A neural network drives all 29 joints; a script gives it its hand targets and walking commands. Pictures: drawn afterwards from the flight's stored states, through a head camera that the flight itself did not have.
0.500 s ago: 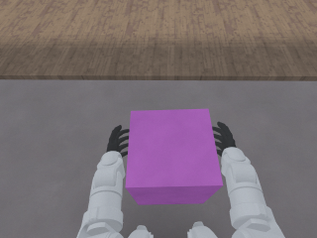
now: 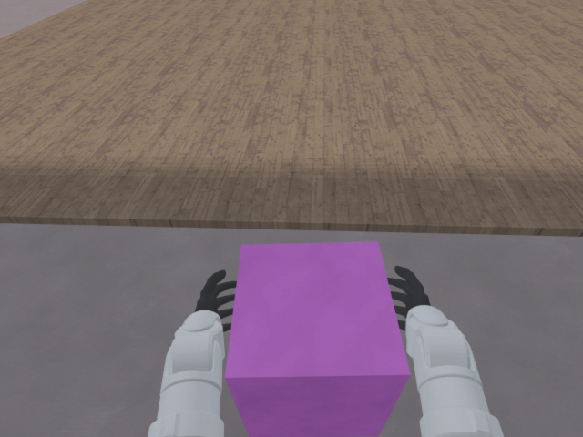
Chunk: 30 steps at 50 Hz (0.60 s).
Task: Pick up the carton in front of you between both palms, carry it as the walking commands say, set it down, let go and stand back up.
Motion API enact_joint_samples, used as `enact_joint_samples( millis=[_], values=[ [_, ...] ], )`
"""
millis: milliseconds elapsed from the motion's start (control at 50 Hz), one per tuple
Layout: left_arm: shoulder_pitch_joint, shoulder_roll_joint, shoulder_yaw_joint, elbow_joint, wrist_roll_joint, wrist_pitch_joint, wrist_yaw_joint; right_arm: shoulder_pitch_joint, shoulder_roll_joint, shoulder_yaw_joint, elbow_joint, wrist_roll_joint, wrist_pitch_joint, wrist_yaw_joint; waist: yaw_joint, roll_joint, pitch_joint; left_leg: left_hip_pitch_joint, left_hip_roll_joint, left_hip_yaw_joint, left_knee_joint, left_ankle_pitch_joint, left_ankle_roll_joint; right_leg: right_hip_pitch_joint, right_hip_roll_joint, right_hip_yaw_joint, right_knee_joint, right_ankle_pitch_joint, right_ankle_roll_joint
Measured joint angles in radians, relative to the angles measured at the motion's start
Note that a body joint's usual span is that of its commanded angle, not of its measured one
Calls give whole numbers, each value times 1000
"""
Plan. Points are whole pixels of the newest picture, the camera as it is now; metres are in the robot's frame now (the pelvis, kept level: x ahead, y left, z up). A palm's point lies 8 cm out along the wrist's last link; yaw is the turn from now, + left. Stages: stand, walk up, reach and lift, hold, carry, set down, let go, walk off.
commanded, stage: reach and lift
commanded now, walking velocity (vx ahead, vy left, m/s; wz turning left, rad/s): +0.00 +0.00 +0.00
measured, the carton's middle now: (311, 342) +0.30 +0.00 -0.05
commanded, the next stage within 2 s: hold in 0.86 s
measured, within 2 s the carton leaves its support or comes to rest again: neither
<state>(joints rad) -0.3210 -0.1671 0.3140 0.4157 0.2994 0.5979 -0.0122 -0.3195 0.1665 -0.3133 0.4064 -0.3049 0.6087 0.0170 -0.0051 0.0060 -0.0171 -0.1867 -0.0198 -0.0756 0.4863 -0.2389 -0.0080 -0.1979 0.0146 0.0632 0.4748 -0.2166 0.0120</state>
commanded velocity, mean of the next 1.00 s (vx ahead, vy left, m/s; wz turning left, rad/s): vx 0.00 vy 0.00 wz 0.00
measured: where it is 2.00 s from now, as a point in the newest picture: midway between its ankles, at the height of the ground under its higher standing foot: outside the picture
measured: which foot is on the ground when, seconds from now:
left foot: down 0.00-1.00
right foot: down 0.00-1.00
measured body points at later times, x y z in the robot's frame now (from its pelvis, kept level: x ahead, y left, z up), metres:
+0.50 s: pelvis +0.01 +0.00 +0.01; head -0.01 +0.00 +0.45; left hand +0.32 +0.15 +0.03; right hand +0.32 -0.15 +0.03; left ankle +0.02 +0.13 -0.74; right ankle +0.03 -0.13 -0.74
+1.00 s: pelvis +0.01 +0.00 +0.01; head -0.02 +0.00 +0.46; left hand +0.31 +0.15 +0.05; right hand +0.31 -0.15 +0.05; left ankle +0.02 +0.13 -0.74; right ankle +0.03 -0.13 -0.74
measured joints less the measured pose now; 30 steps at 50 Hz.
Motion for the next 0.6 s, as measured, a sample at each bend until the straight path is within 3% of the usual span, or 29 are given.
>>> enact_joint_samples(
  millis=[260, 600],
  values=[
    [-25, -8, 12, -36, 4, 2, -9, -22, 7, -14, -39, -2, 2, 8, 2, -2, 56, 24, 1, -1, -22, 16, -2, 21, 1, 0, -16, 13, -1],
    [44, 11, -67, -112, -15, 52, -3, 48, -12, 70, -113, 21, 50, -3, 5, -2, 46, 97, 7, -1, -100, 28, -3, 94, 0, 1, -95, 26, -3]
  ],
)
